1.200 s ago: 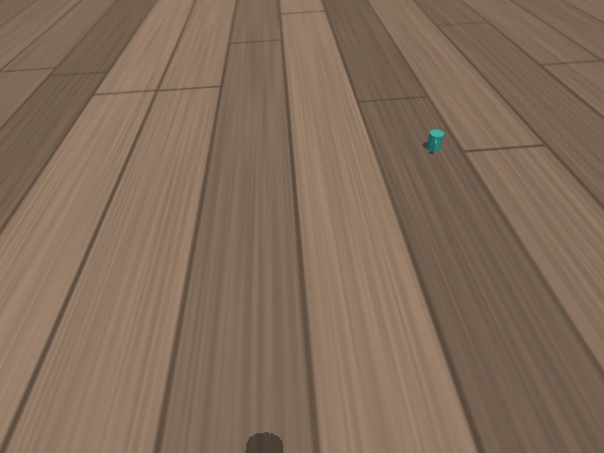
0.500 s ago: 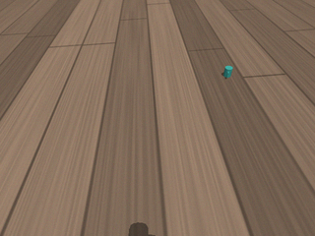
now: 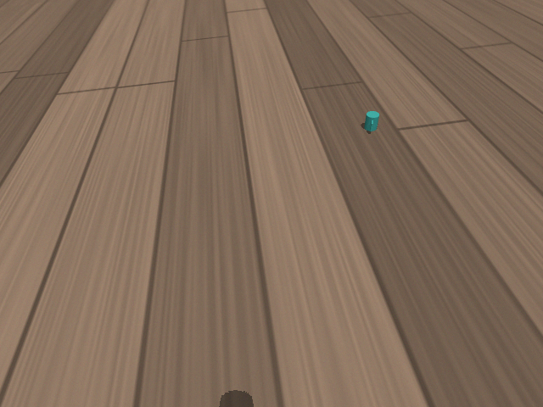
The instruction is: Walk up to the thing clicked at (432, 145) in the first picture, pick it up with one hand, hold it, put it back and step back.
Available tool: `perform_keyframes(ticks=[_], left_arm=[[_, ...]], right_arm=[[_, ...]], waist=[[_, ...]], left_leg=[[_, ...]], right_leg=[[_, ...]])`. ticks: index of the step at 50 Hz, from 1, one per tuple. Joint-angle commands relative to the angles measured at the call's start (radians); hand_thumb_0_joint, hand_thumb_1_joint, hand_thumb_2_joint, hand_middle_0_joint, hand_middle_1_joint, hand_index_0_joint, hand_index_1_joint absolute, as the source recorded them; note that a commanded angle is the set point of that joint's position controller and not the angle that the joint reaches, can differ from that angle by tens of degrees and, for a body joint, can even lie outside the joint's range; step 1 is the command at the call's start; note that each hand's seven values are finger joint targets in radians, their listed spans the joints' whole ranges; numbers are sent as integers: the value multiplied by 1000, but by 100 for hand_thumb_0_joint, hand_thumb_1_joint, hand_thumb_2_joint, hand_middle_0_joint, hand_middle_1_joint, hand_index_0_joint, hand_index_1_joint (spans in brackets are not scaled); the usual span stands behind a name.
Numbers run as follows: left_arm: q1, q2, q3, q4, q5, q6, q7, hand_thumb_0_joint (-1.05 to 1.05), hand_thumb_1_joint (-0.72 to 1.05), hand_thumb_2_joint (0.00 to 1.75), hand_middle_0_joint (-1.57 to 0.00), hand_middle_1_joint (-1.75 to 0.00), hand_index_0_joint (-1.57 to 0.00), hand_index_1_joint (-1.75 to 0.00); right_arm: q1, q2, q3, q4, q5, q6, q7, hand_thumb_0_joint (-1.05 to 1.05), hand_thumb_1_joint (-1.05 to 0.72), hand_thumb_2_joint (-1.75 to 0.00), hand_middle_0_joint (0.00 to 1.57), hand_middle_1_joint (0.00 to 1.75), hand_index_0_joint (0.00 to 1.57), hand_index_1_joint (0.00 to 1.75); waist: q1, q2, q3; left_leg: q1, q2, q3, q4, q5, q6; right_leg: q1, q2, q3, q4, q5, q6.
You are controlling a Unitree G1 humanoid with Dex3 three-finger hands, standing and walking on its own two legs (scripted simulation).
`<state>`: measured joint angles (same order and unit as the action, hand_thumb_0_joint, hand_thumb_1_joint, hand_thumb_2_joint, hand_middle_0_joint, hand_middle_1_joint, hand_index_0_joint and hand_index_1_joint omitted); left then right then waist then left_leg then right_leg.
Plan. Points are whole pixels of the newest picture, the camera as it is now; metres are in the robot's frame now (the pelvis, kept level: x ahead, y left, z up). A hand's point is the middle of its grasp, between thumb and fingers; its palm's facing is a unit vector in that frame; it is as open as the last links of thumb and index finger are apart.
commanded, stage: walk up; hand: left
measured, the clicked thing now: (371, 122) +1.88 -0.53 -0.73
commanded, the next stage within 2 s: none
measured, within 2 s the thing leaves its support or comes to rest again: neither
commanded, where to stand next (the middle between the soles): +1.78 -0.16 m, yaw -103 degrees
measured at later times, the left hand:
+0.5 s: hand (211, 328) +0.32 +0.15 -0.12, palm faces -0.31 -0.83 -0.47, open 7.3 cm
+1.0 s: hand (284, 153) +0.83 +0.01 -0.13, palm faces -0.70 -0.55 -0.45, open 7.3 cm
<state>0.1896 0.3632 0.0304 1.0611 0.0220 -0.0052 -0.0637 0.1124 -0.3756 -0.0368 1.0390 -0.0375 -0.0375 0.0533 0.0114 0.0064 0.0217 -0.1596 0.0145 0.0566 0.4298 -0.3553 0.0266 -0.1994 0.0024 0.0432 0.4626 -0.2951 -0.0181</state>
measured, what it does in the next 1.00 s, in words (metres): walks ahead, turning right: right foot, then left foot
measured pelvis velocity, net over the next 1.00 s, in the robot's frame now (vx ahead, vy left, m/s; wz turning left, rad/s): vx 0.53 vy -0.12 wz -0.77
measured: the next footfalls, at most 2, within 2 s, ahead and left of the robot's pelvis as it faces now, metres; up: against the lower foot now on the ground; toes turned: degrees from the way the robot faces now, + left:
right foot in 0.28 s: +0.17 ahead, -0.23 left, +0.00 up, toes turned -25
left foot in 0.76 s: +0.59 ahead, -0.07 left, +0.00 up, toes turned -35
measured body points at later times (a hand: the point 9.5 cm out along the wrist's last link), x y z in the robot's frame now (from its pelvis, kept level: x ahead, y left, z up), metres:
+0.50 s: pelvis +0.18 -0.10 -0.01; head +0.16 -0.15 +0.43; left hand +0.33 +0.20 -0.09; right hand +0.22 -0.44 -0.13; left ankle +0.28 +0.02 -0.67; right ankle +0.14 -0.22 -0.74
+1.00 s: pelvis +0.53 -0.12 +0.00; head +0.56 -0.13 +0.45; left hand +0.87 +0.04 -0.10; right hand +0.31 -0.38 -0.09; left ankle +0.56 -0.05 -0.74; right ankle +0.46 -0.24 -0.66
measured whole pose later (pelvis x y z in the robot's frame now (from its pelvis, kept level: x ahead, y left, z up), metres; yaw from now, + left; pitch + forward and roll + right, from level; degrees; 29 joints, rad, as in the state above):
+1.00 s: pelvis +0.53 -0.12 +0.00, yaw -44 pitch +0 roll -2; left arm 0.21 0.51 0.05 0.91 -0.03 -0.06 -0.01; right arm 0.30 -0.43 -0.10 0.83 -0.03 -0.03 0.09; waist -0.13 0.00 0.05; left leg -0.15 0.01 0.16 0.40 -0.27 0.06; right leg -0.57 -0.05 -0.04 1.06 -0.23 -0.02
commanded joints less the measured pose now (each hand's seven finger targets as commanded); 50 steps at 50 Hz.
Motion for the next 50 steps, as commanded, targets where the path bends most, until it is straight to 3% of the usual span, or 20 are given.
perform_keyframes(ticks=[1,6,11,13,14,15,16,17,18,20,24,33,36,37,38,39,40,41,44,50], left_arm=[[-337,248,74,-222,11,-44,-10,0,90,90,-20,-30,-20,-30],[-79,284,95,-159,-16,-22,-54,0,90,90,-20,-30,-20,-30],[-81,282,101,-172,-14,-29,-61,0,90,90,-20,-30,-20,-30],[66,288,107,-125,-15,-35,-47,0,90,90,-20,-30,-20,-30],[216,348,131,-77,-13,-44,-29,0,90,90,-20,-30,-20,-30],[356,432,158,-50,-8,-51,-2,0,90,90,-20,-30,-20,-30],[330,486,163,-79,-15,-51,11,0,90,90,-20,-30,-20,-30],[259,499,155,-110,-27,-52,17,0,90,90,-20,-30,-20,-30],[167,490,148,-149,-32,-54,29,0,90,90,-20,-30,-20,-30],[45,420,123,-165,-39,-64,59,0,90,90,-20,-30,-20,-30],[-28,366,97,-187,-41,-98,71,0,90,90,-20,-30,-20,-30],[86,380,113,-197,-25,-131,84,0,90,90,-20,-30,-20,-30],[0,390,110,-225,-13,-116,95,0,90,90,-20,-30,-20,-30],[-5,360,97,-239,-6,-110,96,0,90,90,-20,-30,-20,-30],[67,261,65,-230,3,-109,97,0,90,90,-20,-30,-20,-30],[135,173,26,-236,-17,-104,99,0,90,90,-20,-30,-20,-30],[248,221,35,-220,-39,-103,114,0,90,90,-20,-30,-20,-30],[228,258,31,-191,-26,-102,120,0,90,90,-20,-30,-20,-30],[133,366,84,-147,-64,-78,84,0,90,90,-20,-30,-20,-30],[6,269,61,-219,-54,-55,60,0,90,90,-20,-30,-20,-30]], right_arm=[[62,-361,-133,-126,3,-41,-4,0,-90,-90,20,30,20,30],[-134,-346,-131,-210,-3,-65,17,0,-90,-90,20,30,20,30],[-136,-353,-132,-225,-3,-56,41,0,-90,-90,20,30,20,30],[-188,-338,-126,-245,-2,-47,42,0,-90,-90,20,30,20,30],[-201,-297,-109,-265,-8,-40,43,0,-90,-90,20,30,20,30],[-183,-228,-78,-292,-8,-37,53,0,-90,-90,20,30,20,30],[-189,-222,-61,-324,11,-36,66,0,-90,-90,20,30,20,30],[-231,-280,-68,-338,11,-44,73,0,-90,-90,20,30,20,30],[-262,-308,-70,-334,17,-53,71,0,-90,-90,20,30,20,30],[-179,-309,-63,-276,36,-56,74,0,-90,-90,20,30,20,30],[-67,-301,-73,-256,12,-13,92,0,-90,-90,20,30,20,30],[-157,-235,-76,-351,-10,0,115,0,-90,-90,20,30,20,30],[64,-260,-114,-295,-6,1,99,0,-90,-90,20,30,20,30],[234,-302,-139,-242,-7,-3,84,0,-90,-90,20,30,20,30],[369,-387,-169,-216,-10,-6,58,0,-90,-90,20,30,20,30],[344,-430,-179,-244,-12,-16,39,0,-90,-90,20,30,20,30],[149,-480,-182,-290,21,-23,28,0,-90,-90,20,30,20,30],[43,-453,-182,-314,35,-22,25,0,-90,-90,20,30,20,30],[2,-290,-135,-328,2,-20,28,0,-90,-90,20,30,20,30],[155,-241,-125,-322,2,-18,26,0,-90,-90,20,30,20,30]], waist=[[-167,163,-19],[8,131,-26],[11,102,42],[95,19,-12],[164,-165,-53],[221,-400,-64],[187,-428,-18],[151,-324,-16],[117,-198,10],[32,-116,7],[-40,-177,61],[-29,-74,1],[-144,-118,-84],[-224,-13,-170],[-268,225,-234],[-226,442,-217],[-95,444,-185],[-60,355,-110],[-64,193,-31],[-113,140,5]], left_leg=[[324,499,-436,-329,-291,211],[143,368,-109,-303,-247,139],[-9,284,103,-167,-217,114],[-141,220,190,57,-207,97],[-282,139,228,394,-147,74],[-517,34,188,724,-246,30],[-716,-40,48,852,-271,-13],[-729,-9,-103,861,-223,-31],[-735,55,-157,852,-165,-35],[-636,114,-186,779,-41,-17],[-406,84,-115,591,117,-29],[-304,86,-115,253,299,-71],[-26,81,-107,183,221,-40],[205,69,-144,100,156,4],[398,155,-284,50,-58,4],[449,341,-574,-79,-294,-14],[382,420,-881,-272,-349,77],[196,408,-846,-331,-439,74],[4,222,-270,-217,-126,-37],[153,179,-26,-178,393,-3]], right_leg=[[-665,-107,-22,428,-176,-8],[-401,-195,-38,412,-61,19],[-202,-166,-176,274,58,21],[31,-119,-207,216,119,-1],[203,-80,-145,187,20,-26],[335,-129,104,28,-280,-88],[337,-291,594,-234,-636,-155],[313,-412,914,-411,-729,-225],[279,-429,876,-404,-659,-253],[171,-346,575,-309,-425,-187],[-133,-189,288,-347,-317,-120],[-41,-157,163,-250,25,-129],[-68,-209,192,-42,183,-109],[-148,-161,151,260,263,-83],[-344,-45,64,593,-4,-34],[-541,61,20,826,-343,-39],[-622,53,37,925,-276,-71],[-572,-56,70,946,-151,-77],[-419,-114,23,710,46,-30],[-455,-82,-82,436,113,12]])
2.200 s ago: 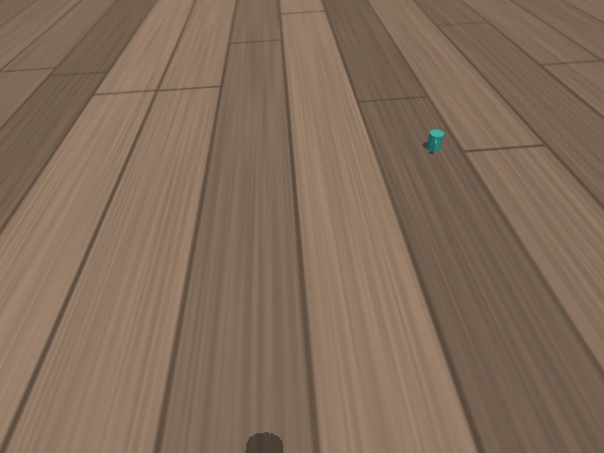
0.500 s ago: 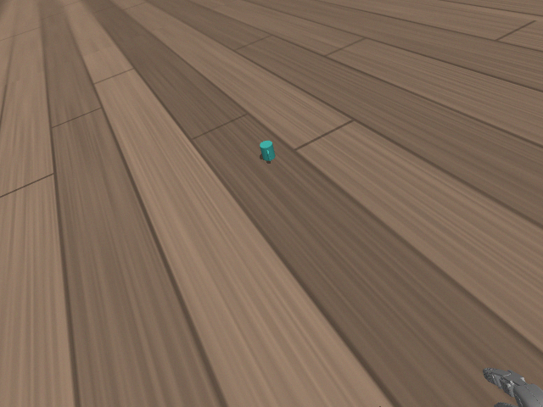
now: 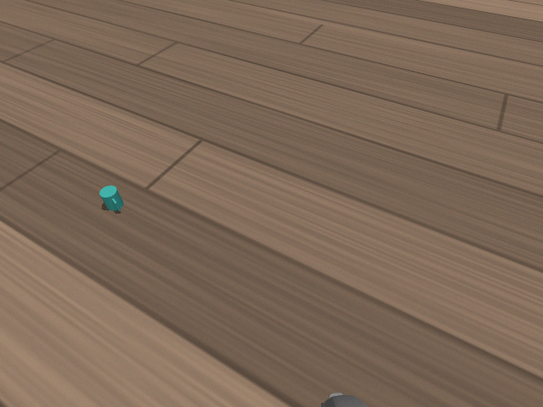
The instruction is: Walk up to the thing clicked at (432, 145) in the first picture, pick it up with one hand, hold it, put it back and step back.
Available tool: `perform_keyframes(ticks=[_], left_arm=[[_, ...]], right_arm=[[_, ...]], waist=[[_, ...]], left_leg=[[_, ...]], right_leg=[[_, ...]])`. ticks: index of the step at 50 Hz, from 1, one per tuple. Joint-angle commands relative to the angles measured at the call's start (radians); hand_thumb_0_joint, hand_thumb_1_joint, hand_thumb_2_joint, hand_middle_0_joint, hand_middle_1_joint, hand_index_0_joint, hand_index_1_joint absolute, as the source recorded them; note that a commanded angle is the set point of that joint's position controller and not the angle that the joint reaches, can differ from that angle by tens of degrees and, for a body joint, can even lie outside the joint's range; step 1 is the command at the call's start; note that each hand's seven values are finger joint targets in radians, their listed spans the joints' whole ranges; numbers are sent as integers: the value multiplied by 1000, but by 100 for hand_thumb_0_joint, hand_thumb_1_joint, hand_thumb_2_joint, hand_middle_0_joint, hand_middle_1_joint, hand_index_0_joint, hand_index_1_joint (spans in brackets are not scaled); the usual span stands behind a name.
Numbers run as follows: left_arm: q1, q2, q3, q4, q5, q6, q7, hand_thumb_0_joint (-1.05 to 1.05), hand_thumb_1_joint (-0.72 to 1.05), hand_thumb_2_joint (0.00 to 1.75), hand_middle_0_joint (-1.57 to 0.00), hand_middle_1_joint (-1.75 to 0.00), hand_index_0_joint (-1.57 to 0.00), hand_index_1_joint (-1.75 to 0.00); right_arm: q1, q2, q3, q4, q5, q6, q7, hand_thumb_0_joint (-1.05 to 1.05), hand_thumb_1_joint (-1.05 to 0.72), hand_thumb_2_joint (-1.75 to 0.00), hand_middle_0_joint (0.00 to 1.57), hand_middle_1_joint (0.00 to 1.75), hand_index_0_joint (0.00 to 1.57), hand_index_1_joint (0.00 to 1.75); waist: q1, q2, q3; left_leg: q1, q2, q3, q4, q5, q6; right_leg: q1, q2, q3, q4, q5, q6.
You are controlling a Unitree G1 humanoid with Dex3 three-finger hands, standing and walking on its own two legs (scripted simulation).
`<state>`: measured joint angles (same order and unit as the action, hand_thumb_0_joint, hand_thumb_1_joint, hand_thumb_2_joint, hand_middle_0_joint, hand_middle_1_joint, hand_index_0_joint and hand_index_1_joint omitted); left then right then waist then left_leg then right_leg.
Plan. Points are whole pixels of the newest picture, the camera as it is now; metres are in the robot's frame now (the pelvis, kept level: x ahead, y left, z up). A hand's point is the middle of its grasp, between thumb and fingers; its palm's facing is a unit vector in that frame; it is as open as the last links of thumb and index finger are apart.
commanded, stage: walk up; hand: left
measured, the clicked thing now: (113, 200) +1.26 +0.63 -0.73
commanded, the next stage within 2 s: none
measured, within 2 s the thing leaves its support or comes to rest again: neither
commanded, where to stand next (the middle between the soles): +0.93 +0.84 m, yaw -59 degrees
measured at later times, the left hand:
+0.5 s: hand (22, 325) +0.38 +0.44 -0.14, palm faces -0.25 -0.79 -0.56, open 7.3 cm
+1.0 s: hand (35, 204) +0.70 +0.52 -0.15, palm faces -0.47 -0.66 -0.59, open 7.3 cm
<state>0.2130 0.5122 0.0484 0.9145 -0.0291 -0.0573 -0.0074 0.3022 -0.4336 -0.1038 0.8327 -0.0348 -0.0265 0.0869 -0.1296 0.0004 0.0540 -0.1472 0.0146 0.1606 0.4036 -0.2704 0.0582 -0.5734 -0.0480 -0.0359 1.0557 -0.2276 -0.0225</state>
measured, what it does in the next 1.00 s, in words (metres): walks ahead, turning right: right foot, then left foot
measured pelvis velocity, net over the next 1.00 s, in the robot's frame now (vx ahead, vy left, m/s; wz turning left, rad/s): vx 0.47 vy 0.31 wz -0.52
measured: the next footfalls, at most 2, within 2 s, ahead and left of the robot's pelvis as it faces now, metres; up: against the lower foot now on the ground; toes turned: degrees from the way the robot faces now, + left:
right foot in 0.18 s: +0.28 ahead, -0.05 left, +0.00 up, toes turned -17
left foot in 0.56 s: +0.50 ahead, +0.34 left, +0.00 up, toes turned -15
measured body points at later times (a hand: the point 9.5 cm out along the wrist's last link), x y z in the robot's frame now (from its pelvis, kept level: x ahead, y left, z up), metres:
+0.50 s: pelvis +0.27 +0.16 -0.03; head +0.28 +0.11 +0.41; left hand +0.39 +0.48 -0.10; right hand +0.36 -0.19 -0.13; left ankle +0.45 +0.34 -0.71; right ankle +0.24 -0.03 -0.74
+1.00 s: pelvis +0.47 +0.31 -0.04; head +0.48 +0.26 +0.40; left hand +0.73 +0.56 -0.11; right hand +0.34 +0.01 -0.17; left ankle +0.48 +0.37 -0.73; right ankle +0.49 +0.20 -0.75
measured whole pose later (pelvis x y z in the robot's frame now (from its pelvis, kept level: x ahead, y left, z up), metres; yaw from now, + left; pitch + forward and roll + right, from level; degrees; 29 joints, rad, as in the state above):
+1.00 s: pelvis +0.47 +0.31 -0.04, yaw -30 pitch -1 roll -2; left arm 0.29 0.42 0.05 0.86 0.01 -0.08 0.11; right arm 0.30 -0.44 -0.11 0.75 -0.07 0.09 0.06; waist -0.10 0.12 0.10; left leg -0.38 0.03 0.15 0.97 -0.50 0.02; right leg -0.45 0.02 -0.14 0.74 -0.28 -0.08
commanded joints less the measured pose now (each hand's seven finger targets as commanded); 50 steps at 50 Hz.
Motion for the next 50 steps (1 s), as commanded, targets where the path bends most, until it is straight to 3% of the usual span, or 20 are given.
perform_keyframes(ticks=[1,5,8,9,10,12,18,26,28,29,30,31,32,36,39,43,46,47,48,50], left_arm=[[-50,114,37,-90,-4,1,5,0,90,90,-20,-30,-20,-30],[-69,105,39,-103,-9,3,11,0,90,90,-20,-30,-20,-30],[283,158,85,-15,-3,11,46,0,90,90,-20,-30,-20,-30],[448,197,113,19,7,10,69,0,90,90,-20,-30,-20,-30],[504,235,138,17,19,11,95,0,90,90,-20,-30,-20,-30],[215,301,135,-116,10,6,133,0,90,90,-20,-30,-20,-30],[-33,223,95,-160,30,-69,118,0,90,90,-20,-30,-20,-30],[103,286,113,-110,67,-61,106,0,90,90,-20,-30,-20,-30],[42,278,106,-128,77,-41,113,0,90,90,-20,-30,-20,-30],[65,189,84,-122,83,-33,116,0,90,90,-20,-30,-20,-30],[117,75,53,-123,78,-26,119,0,90,90,-20,-30,-20,-30],[169,88,51,-112,57,-24,138,0,90,90,-20,-30,-20,-30],[190,130,50,-90,53,-26,148,0,90,90,-20,-30,-20,-30],[215,202,79,-3,13,-20,120,0,90,90,-20,-30,-20,-30],[198,146,61,-7,10,-14,113,0,90,90,-20,-30,-20,-30],[188,122,58,-37,12,-10,118,0,90,90,-20,-30,-20,-30],[414,148,90,24,19,-13,136,0,90,90,-20,-30,-20,-30],[482,217,118,29,32,-14,153,0,90,90,-20,-30,-20,-30],[472,282,137,1,44,-12,167,0,90,90,-20,-30,-20,-30],[246,278,124,-107,33,-11,172,0,90,90,-20,-30,-20,-30]], right_arm=[[-55,-186,-60,-132,-5,-24,-5,0,-90,-90,20,30,20,30],[-70,-177,-61,-193,-25,-6,1,0,-90,-90,20,30,20,30],[-144,-190,-73,-253,-20,0,-21,0,-90,-90,20,30,20,30],[-131,-171,-65,-262,-21,3,-27,0,-90,-90,20,30,20,30],[-75,-115,-40,-261,-19,10,-33,0,-90,-90,20,30,20,30],[7,-258,-71,-268,-11,40,-38,0,-90,-90,20,30,20,30],[1,-214,-50,-230,-31,53,23,0,-90,-90,20,30,20,30],[-99,-179,-65,-237,-17,65,54,0,-90,-90,20,30,20,30],[-9,-217,-90,-208,-31,69,46,0,-90,-90,20,30,20,30],[113,-254,-109,-166,-40,57,33,0,-90,-90,20,30,20,30],[149,-321,-121,-166,-54,43,15,0,-90,-90,20,30,20,30],[19,-402,-126,-181,-27,31,-5,0,-90,-90,20,30,20,30],[-62,-413,-131,-197,-15,34,-14,0,-90,-90,20,30,20,30],[-117,-240,-82,-198,-22,29,-28,0,-90,-90,20,30,20,30],[-75,-181,-63,-191,-39,28,-34,0,-90,-90,20,30,20,30],[-77,-177,-60,-218,-50,47,-34,0,-90,-90,20,30,20,30],[-220,-171,-51,-280,-40,65,-28,0,-90,-90,20,30,20,30],[-199,-126,-36,-287,-27,63,-26,0,-90,-90,20,30,20,30],[-117,-102,-25,-280,-25,72,-29,0,-90,-90,20,30,20,30],[-19,-214,-64,-239,-38,105,-41,0,-90,-90,20,30,20,30]], waist=[[29,143,12],[40,91,14],[227,31,-170],[315,-96,-234],[322,-219,-238],[184,-30,-262],[8,1,20],[72,-214,-85],[-22,-157,-106],[-87,49,-155],[-86,385,-129],[2,451,-117],[41,425,-106],[78,263,-72],[53,228,-97],[45,210,-105],[202,68,-161],[252,-73,-190],[229,-217,-189],[126,14,-111]], left_leg=[[104,176,-99,-172,315,-33],[13,130,10,-86,462,-75],[-161,89,32,369,819,-150],[-352,29,8,669,503,-163],[-646,-62,-90,938,-304,-180],[-759,11,-399,1239,-325,-179],[-381,103,-285,721,-20,-46],[-214,104,-154,423,60,-51],[13,82,-169,369,-55,-30],[155,79,-236,250,-185,-18],[113,292,-518,-6,-335,-35],[79,388,-773,-157,-358,26],[30,408,-817,-183,-416,86],[-37,242,-334,25,80,39],[36,215,-226,69,407,72],[4,246,-176,90,513,102],[-283,189,-61,358,439,30],[-450,126,-53,556,265,-28],[-680,38,-101,737,-278,-89],[-662,81,-310,985,-302,-153]], right_leg=[[-76,-28,-37,-223,50,12],[149,30,-187,-421,161,4],[648,73,-203,-485,172,-46],[872,0,-103,-535,179,-87],[1009,-267,324,-537,16,-230],[824,-540,884,-746,-408,-390],[91,-149,182,-703,26,-149],[61,-136,153,-557,-41,-143],[-132,-130,152,-410,-193,-119],[-213,-48,80,-134,-230,-76],[-317,101,-2,168,-416,-32],[-378,85,72,315,-379,-53],[-346,1,88,364,-313,-70],[-183,-46,54,151,-137,-25],[-109,-18,-4,-10,-155,7],[34,-9,-79,-202,-84,-8],[498,1,-63,-475,164,-52],[686,-51,68,-542,163,-77],[784,-278,438,-604,109,-161],[511,-457,669,-700,-142,-328]])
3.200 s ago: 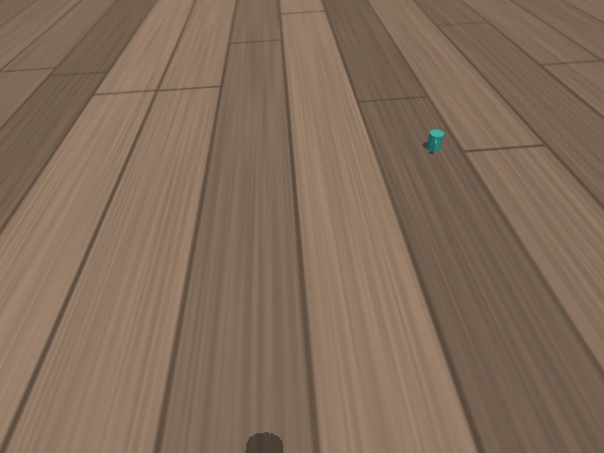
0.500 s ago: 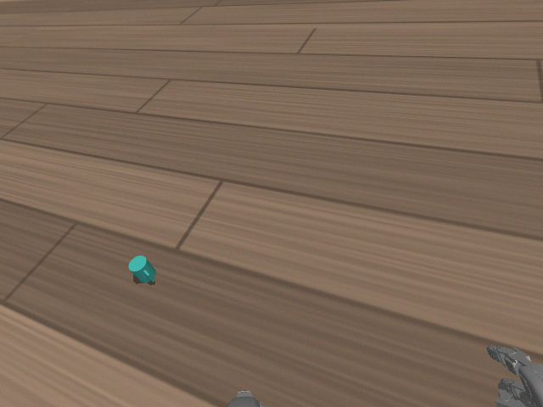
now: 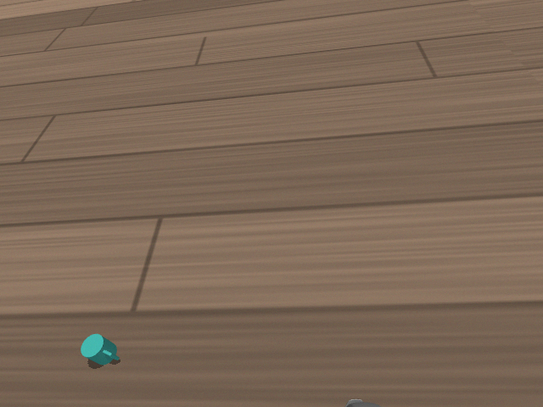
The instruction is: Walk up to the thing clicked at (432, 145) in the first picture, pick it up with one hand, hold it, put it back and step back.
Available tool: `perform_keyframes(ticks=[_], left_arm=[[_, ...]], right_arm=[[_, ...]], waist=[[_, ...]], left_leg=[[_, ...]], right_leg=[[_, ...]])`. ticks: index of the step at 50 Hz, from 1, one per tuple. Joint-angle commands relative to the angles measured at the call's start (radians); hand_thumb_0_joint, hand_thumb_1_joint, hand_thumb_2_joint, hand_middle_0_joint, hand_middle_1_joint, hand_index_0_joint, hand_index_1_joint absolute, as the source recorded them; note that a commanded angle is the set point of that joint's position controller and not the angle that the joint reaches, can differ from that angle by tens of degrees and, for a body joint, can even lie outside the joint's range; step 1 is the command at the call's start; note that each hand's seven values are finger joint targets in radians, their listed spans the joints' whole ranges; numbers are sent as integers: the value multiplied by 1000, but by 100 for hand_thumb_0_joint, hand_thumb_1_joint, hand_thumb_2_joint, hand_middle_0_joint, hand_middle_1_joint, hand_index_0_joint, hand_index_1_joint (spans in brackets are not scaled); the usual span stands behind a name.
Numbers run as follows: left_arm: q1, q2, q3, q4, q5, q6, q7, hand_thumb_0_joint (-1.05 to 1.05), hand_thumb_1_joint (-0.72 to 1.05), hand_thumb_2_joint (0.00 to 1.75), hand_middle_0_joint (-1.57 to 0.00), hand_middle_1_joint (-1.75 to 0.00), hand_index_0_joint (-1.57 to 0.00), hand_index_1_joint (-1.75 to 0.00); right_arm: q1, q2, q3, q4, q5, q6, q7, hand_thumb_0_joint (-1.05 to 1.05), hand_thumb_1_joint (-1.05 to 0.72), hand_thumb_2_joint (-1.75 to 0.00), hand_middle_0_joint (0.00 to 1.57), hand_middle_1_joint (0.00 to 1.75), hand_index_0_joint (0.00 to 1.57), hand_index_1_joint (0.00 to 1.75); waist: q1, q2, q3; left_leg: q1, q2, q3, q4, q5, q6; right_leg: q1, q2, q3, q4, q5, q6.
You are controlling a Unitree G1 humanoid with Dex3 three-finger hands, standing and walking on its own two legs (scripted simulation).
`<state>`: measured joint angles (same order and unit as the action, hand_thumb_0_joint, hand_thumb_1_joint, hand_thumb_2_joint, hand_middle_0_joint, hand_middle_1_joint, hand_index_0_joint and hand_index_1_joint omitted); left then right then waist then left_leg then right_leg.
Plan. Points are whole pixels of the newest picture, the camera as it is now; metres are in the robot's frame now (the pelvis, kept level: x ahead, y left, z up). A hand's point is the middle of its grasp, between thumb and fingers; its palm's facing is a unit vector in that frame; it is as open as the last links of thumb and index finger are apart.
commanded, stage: walk up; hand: left
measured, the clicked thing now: (103, 351) +0.52 +0.68 -0.69
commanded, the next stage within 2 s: none
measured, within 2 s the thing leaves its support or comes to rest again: neither
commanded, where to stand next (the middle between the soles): +0.13 +0.69 m, yaw -30 degrees
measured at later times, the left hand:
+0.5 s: hand out of the picture +0.15 +0.57 -0.12, palm faces -0.17 -0.77 -0.61, open 7.3 cm
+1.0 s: hand out of the picture +0.18 +0.77 -0.10, palm faces -0.26 -0.70 -0.67, open 7.3 cm
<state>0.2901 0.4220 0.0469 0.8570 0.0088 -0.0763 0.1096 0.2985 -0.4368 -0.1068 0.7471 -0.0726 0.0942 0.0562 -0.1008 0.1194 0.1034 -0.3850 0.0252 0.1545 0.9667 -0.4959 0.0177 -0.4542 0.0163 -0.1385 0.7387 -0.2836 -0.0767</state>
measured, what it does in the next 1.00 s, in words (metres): steps to the left, turning right: left foot, then right foot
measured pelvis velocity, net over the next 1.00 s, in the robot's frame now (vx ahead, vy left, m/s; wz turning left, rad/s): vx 0.01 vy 0.47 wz -0.30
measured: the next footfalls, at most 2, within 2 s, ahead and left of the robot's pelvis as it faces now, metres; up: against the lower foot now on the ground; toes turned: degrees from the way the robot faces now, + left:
left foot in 0.34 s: +0.09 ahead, +0.35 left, +0.00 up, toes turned -5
right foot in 0.66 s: +0.12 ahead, +0.21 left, +0.00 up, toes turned -18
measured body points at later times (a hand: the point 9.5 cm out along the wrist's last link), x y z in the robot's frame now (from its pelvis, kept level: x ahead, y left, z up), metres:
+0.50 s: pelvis +0.02 +0.25 -0.01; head +0.07 +0.22 +0.44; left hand +0.15 +0.60 -0.09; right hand +0.05 -0.09 -0.11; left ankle +0.05 +0.36 -0.70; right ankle +0.05 +0.08 -0.64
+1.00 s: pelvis +0.01 +0.47 -0.02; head +0.03 +0.40 +0.42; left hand +0.19 +0.80 -0.06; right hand +0.03 +0.10 -0.14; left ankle +0.06 +0.66 -0.67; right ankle +0.09 +0.23 -0.70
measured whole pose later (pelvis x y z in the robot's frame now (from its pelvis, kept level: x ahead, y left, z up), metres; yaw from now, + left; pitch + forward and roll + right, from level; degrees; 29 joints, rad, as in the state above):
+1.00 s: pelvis +0.01 +0.47 -0.02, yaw -17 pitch -1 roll +0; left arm 0.32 0.47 0.07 0.77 0.06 -0.05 0.09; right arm 0.22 -0.52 -0.13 0.64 -0.06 0.13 0.09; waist 0.00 0.14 0.11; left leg -0.50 0.12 -0.09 1.15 -0.51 0.01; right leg -0.62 -0.13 0.11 0.83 -0.22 0.00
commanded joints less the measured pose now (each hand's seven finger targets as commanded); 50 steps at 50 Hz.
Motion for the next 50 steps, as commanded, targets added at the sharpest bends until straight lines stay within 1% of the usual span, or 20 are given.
perform_keyframes(ticks=[1,4,7,14,16,17,18,19,20,21,24,28,31,32,33,35,36,39,44,50], left_arm=[[96,356,119,-79,-12,1,58,0,90,90,-20,-30,-20,-30],[7,334,119,-108,6,-12,44,0,90,90,-20,-30,-20,-30],[0,344,136,-110,24,-16,25,0,90,90,-20,-30,-20,-30],[56,420,165,-117,51,-12,13,0,90,90,-20,-30,-20,-30],[20,406,152,-122,42,-7,11,0,90,90,-20,-30,-20,-30],[-11,351,132,-132,38,-1,14,0,90,90,-20,-30,-20,-30],[-7,230,94,-137,25,5,22,0,90,90,-20,-30,-20,-30],[-11,200,80,-146,12,5,40,0,90,90,-20,-30,-20,-30],[-37,240,73,-132,18,0,60,0,90,90,-20,-30,-20,-30],[-50,287,74,-111,11,-8,53,0,90,90,-20,-30,-20,-30],[96,276,93,-29,-33,-1,29,0,90,90,-20,-30,-20,-30],[110,224,74,-51,-38,3,19,0,90,90,-20,-30,-20,-30],[304,225,89,-14,-26,-4,28,0,90,90,-20,-30,-20,-30],[369,269,111,-6,-11,-5,41,0,90,90,-20,-30,-20,-30],[375,334,131,-26,11,-5,50,0,90,90,-20,-30,-20,-30],[202,351,132,-124,16,4,56,0,90,90,-20,-30,-20,-30],[115,355,128,-147,9,-2,59,0,90,90,-20,-30,-20,-30],[72,316,114,-155,17,-12,41,0,90,90,-20,-30,-20,-30],[33,362,143,-151,41,-2,15,0,90,90,-20,-30,-20,-30],[58,414,160,-130,49,11,12,0,90,90,-20,-30,-20,-30]], right_arm=[[-48,-231,-71,-147,-4,-11,-15,0,-90,-90,20,30,20,30],[-40,-247,-75,-115,3,-12,10,0,-90,-90,20,30,20,30],[-7,-213,-72,-95,-1,-1,38,0,-90,-90,20,30,20,30],[-90,-213,-83,-144,0,-9,50,0,-90,-90,20,30,20,30],[5,-208,-93,-120,0,-24,40,0,-90,-90,20,30,20,30],[120,-227,-109,-84,-15,-35,29,0,-90,-90,20,30,20,30],[173,-294,-125,-80,-38,-47,14,0,-90,-90,20,30,20,30],[77,-390,-133,-116,-27,-58,6,0,-90,-90,20,30,20,30],[-1,-434,-139,-126,-7,-60,-4,0,-90,-90,20,30,20,30],[-55,-366,-125,-148,-3,-58,-8,0,-90,-90,20,30,20,30],[-84,-222,-86,-169,-11,-59,-24,0,-90,-90,20,30,20,30],[-60,-197,-73,-197,-15,-42,-22,0,-90,-90,20,30,20,30],[-160,-184,-59,-247,-7,-23,-15,0,-90,-90,20,30,20,30],[-143,-141,-43,-252,7,-25,-11,0,-90,-90,20,30,20,30],[-73,-97,-31,-249,18,-24,-9,0,-90,-90,20,30,20,30],[27,-199,-63,-221,2,3,-27,0,-90,-90,20,30,20,30],[-1,-218,-73,-220,-3,10,-34,0,-90,-90,20,30,20,30],[-55,-243,-87,-198,0,9,-4,0,-90,-90,20,30,20,30],[9,-200,-76,-167,0,19,25,0,-90,-90,20,30,20,30],[14,-219,-84,-161,10,18,26,0,-90,-90,20,30,20,30]], waist=[[90,-77,-110],[38,-102,-61],[41,-214,-57],[104,-330,-102],[45,-304,-156],[-25,-197,-200],[-79,119,-154],[-41,279,-111],[-18,304,-111],[-4,187,-61],[45,96,-91],[24,142,-128],[151,37,-170],[197,-60,-196],[184,-259,-213],[114,-85,-240],[97,-80,-183],[79,-104,-51],[73,-294,-65],[108,-368,-139]], left_leg=[[-422,94,-321,470,-47,-97],[-262,105,-320,402,81,-34],[-203,96,-259,314,141,-27],[-154,82,-173,13,-31,-7],[-20,48,-132,-175,11,7],[153,27,-161,-298,44,14],[213,132,-359,-526,-6,22],[186,306,-641,-578,157,87],[142,377,-797,-618,160,199],[66,363,-730,-572,221,232],[199,209,-345,-349,721,155],[247,197,-274,-328,778,167],[25,125,-154,-134,698,89],[-89,73,-136,2,598,40],[-380,-2,-162,160,-16,-14],[-393,53,-310,437,-127,-57],[-392,77,-336,507,-98,-41],[-275,70,-309,488,62,-15],[-203,60,-199,340,95,-19],[-72,33,-119,37,-150,13]], right_leg=[[272,-528,785,-415,-150,-290],[20,-356,515,-380,-226,-161],[-58,-256,368,-319,-242,-110],[-25,-250,416,-209,-192,-133],[-52,-238,391,-91,-53,-106],[-164,-180,320,116,-26,-46],[-351,6,157,420,-142,18],[-528,119,161,548,-379,46],[-491,14,222,589,-354,9],[-440,-26,200,582,-312,23],[-360,-15,158,528,-190,38],[-192,-33,52,208,-140,55],[217,-38,62,-176,168,17],[386,-70,155,-263,232,20],[588,-268,495,-234,319,-57],[417,-543,798,-300,67,-274],[281,-565,832,-354,-62,-300],[-6,-358,570,-350,-259,-170],[-86,-203,376,-286,-366,-92],[-72,-244,446,-253,-323,-93]])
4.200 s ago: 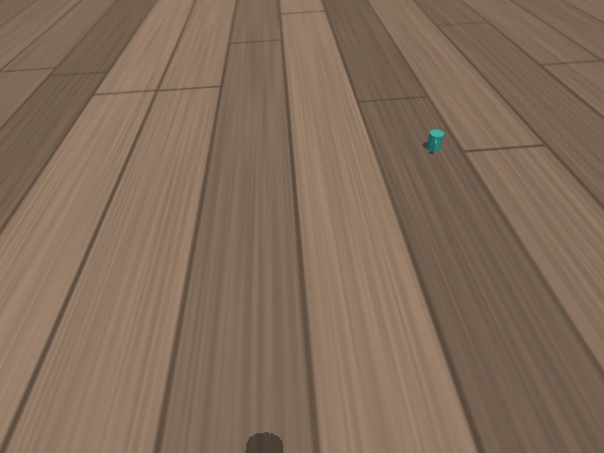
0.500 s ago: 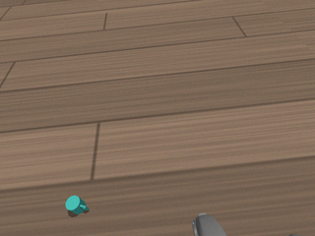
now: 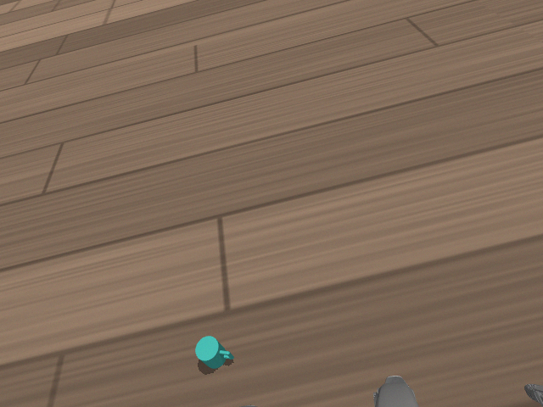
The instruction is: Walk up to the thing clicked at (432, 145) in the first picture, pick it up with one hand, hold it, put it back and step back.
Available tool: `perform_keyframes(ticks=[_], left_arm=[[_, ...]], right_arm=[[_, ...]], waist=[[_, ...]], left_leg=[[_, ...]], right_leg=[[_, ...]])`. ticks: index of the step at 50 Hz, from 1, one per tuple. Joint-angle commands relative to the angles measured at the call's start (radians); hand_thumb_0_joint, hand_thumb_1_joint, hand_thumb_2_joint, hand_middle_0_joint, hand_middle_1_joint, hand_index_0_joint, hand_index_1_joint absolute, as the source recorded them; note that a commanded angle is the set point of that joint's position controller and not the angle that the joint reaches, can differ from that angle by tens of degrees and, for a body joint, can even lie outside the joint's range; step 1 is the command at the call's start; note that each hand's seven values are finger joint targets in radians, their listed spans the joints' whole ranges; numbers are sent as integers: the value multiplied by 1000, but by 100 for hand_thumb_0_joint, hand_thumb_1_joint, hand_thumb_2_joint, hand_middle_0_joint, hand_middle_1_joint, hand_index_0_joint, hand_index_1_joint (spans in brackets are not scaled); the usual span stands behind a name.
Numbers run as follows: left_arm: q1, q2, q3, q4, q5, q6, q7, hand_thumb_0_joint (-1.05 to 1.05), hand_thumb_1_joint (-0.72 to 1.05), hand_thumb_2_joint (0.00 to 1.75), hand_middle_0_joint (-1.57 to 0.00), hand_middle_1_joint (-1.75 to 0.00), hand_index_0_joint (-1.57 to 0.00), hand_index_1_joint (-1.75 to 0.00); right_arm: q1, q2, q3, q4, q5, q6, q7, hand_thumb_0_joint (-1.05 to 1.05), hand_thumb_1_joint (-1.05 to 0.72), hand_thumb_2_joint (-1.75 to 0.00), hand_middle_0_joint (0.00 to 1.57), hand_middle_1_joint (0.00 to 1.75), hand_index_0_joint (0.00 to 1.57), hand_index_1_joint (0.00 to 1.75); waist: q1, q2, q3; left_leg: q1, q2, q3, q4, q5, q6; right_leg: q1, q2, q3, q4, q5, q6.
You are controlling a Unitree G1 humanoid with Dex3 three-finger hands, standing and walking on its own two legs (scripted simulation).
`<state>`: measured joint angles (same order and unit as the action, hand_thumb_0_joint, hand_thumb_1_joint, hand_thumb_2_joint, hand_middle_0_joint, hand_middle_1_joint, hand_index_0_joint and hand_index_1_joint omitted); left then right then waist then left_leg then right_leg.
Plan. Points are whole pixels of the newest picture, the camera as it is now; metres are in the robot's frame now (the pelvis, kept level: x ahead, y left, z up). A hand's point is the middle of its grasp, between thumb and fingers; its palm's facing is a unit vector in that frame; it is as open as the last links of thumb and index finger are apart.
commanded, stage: walk up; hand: left
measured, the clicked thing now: (216, 353) +0.43 +0.35 -0.67
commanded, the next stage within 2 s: none
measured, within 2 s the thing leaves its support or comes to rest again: neither
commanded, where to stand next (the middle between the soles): +0.05 +0.24 m, yaw -12 degrees
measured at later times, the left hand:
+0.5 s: hand out of the picture +0.04 +0.49 -0.10, palm faces -0.19 -0.82 -0.54, open 7.3 cm
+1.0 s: hand out of the picture +0.09 +0.61 -0.14, palm faces -0.23 -0.89 -0.39, open 7.3 cm
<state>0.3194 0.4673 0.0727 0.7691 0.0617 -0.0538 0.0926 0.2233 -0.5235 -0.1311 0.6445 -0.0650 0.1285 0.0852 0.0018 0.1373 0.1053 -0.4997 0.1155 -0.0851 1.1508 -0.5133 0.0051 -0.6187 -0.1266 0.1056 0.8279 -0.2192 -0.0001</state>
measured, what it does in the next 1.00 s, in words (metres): steps to the left: left foot, then right foot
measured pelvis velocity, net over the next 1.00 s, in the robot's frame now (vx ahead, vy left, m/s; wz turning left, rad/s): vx -0.06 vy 0.33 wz -0.21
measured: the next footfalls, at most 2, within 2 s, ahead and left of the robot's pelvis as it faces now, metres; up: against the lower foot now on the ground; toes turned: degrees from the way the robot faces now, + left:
left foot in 0.04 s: +0.01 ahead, +0.21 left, +0.00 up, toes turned +0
right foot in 0.44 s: -0.02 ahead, +0.08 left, +0.00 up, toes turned -10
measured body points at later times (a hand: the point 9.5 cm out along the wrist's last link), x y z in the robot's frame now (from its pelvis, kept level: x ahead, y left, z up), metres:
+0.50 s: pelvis -0.07 +0.21 +0.02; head -0.01 +0.17 +0.47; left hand +0.05 +0.53 -0.07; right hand -0.08 -0.12 -0.10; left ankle -0.04 +0.24 -0.65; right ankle -0.06 +0.09 -0.68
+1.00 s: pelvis -0.06 +0.33 +0.02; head -0.01 +0.36 +0.46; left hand +0.10 +0.66 -0.11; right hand -0.14 +0.00 -0.06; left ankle -0.05 +0.52 -0.68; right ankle -0.03 +0.18 -0.62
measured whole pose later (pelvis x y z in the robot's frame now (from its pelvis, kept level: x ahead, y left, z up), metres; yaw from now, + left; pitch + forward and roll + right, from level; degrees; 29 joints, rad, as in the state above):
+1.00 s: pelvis -0.06 +0.33 +0.02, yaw -12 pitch -3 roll +0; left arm 0.20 0.50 0.13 0.86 0.06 0.09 -0.06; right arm 0.40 -0.39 -0.05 0.92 -0.03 -0.06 -0.07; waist -0.01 -0.11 0.13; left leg -0.29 0.11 -0.02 0.83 -0.49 -0.08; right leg -0.62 0.01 0.08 1.24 -0.39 -0.01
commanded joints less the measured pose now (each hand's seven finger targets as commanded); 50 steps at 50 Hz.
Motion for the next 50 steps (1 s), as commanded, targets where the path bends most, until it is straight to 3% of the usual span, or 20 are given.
perform_keyframes(ticks=[1,3,4,5,6,9,16,20,21,23,25,29,32,35,36,37,39,40,43,50], left_arm=[[-5,370,131,-45,-9,-5,28,0,90,90,-20,-30,-20,-30],[-41,243,96,-38,-12,13,39,0,90,90,-20,-30,-20,-30],[-55,138,63,-46,-27,14,53,0,90,90,-20,-30,-20,-30],[-168,221,73,-69,-18,4,81,0,90,90,-20,-30,-20,-30],[-184,254,76,-40,-22,1,73,0,90,90,-20,-30,-20,-30],[27,244,85,80,-81,13,47,0,90,90,-20,-30,-20,-30],[22,183,55,70,-83,1,42,0,90,90,-20,-30,-20,-30],[208,185,55,111,-73,-6,57,0,90,90,-20,-30,-20,-30],[273,213,69,132,-65,-9,62,0,90,90,-20,-30,-20,-30],[192,294,97,64,-40,-9,67,0,90,90,-20,-30,-20,-30],[-2,329,104,6,-46,-30,91,0,90,90,-20,-30,-20,-30],[-87,231,63,10,-35,-46,61,0,90,90,-20,-30,-20,-30],[-176,229,62,-3,7,-24,1,0,90,90,-20,-30,-20,-30],[-157,204,67,0,7,28,-39,0,90,90,-20,-30,-20,-30],[-114,148,55,3,7,47,-43,0,90,90,-20,-30,-20,-30],[-93,87,38,-3,-5,58,-46,0,90,90,-20,-30,-20,-30],[-144,143,32,-14,-8,55,-49,0,90,90,-20,-30,-20,-30],[-189,199,46,7,-2,43,-59,0,90,90,-20,-30,-20,-30],[-149,203,94,35,-22,71,-103,0,90,90,-20,-30,-20,-30],[-193,196,116,-32,-3,129,-164,0,90,90,-20,-30,-20,-30]], right_arm=[[163,-134,-66,-37,6,-19,-3,0,-90,-90,20,30,20,30],[341,-173,-88,21,-22,-35,-13,0,-90,-90,20,30,20,30],[268,-257,-91,-12,-31,-45,-24,0,-90,-90,20,30,20,30],[118,-354,-97,-28,-5,-53,-39,0,-90,-90,20,30,20,30],[-9,-324,-86,-50,-4,-59,-44,0,-90,-90,20,30,20,30],[-51,-177,-57,-59,-19,-71,-61,0,-90,-90,20,30,20,30],[120,-102,-44,-26,-25,-71,-48,0,-90,-90,20,30,20,30],[40,-83,-47,-82,-23,-46,-41,0,-90,-90,20,30,20,30],[16,-58,-39,-98,-13,-49,-40,0,-90,-90,20,30,20,30],[123,-34,-37,-88,-16,-46,-42,0,-90,-90,20,30,20,30],[64,-155,-74,-100,-27,-38,-62,0,-90,-90,20,30,20,30],[119,-101,-61,0,19,-50,-34,0,-90,-90,20,30,20,30],[159,-78,-35,72,71,-71,-28,0,-90,-90,20,30,20,30],[319,-97,-45,181,55,-120,-77,0,-90,-90,20,30,20,30],[376,-133,-51,211,41,-140,-96,0,-90,-90,20,30,20,30],[353,-189,-53,195,24,-162,-112,0,-90,-90,20,30,20,30],[47,-372,-65,123,47,-182,-124,0,-90,-90,20,30,20,30],[-24,-354,-66,120,36,-193,-134,0,-90,-90,20,30,20,30],[112,-282,-44,183,32,-220,-167,0,-90,-90,20,30,20,30],[165,-246,-39,194,33,-228,-208,0,-90,-90,20,30,20,30]], waist=[[-36,-379,-169],[-155,-47,-144],[-133,229,-45],[-127,252,46],[-84,131,121],[-12,-54,96],[-82,92,-81],[23,27,-135],[76,-67,-162],[40,-262,-178],[7,-191,-108],[-51,-180,-64],[-54,-438,-55],[-95,-308,-82],[-120,-167,-67],[-113,-50,-24],[-14,29,104],[-3,-38,157],[-4,-20,140],[-6,39,11]], left_leg=[[140,-75,154,-257,-115,38],[304,-47,0,-556,-130,69],[140,194,-412,-745,-180,118],[-45,276,-642,-927,-245,198],[-195,303,-655,-954,-361,219],[-13,82,-230,-776,-93,32],[378,73,-78,-637,464,94],[237,64,-29,-506,568,30],[123,21,32,-375,568,-24],[-273,-84,16,67,-73,-122],[-290,40,-171,323,-76,-99],[3,-62,-50,185,115,-18],[166,-49,109,-199,88,-11],[366,-140,252,-521,189,-75],[395,-130,195,-582,143,-81],[345,56,-164,-673,-65,-14],[109,446,-767,-913,-267,290],[52,437,-755,-885,-184,322],[141,245,-340,-709,134,194],[260,196,-193,-635,283,183]], right_leg=[[59,-95,175,-323,-369,-144],[-191,96,2,134,-398,-63],[-369,266,-118,481,-442,-18],[-314,202,5,536,-401,-48],[-219,153,17,578,-315,-58],[-198,176,38,521,-169,-50],[-5,138,-96,98,-228,-18],[350,93,-133,-248,-48,-56],[524,72,-101,-353,30,-82],[667,-325,481,-381,1,-291],[432,-498,653,-453,-47,-435],[144,-115,121,-342,-134,-226],[63,24,-7,-359,-513,-146],[25,101,-67,-50,-533,-133],[-20,144,-85,163,-458,-114],[-146,191,-4,321,-382,-84],[-230,100,78,410,-328,-37],[-197,63,96,411,-294,-11],[-157,72,65,407,-191,-16],[-121,79,38,386,-169,0]])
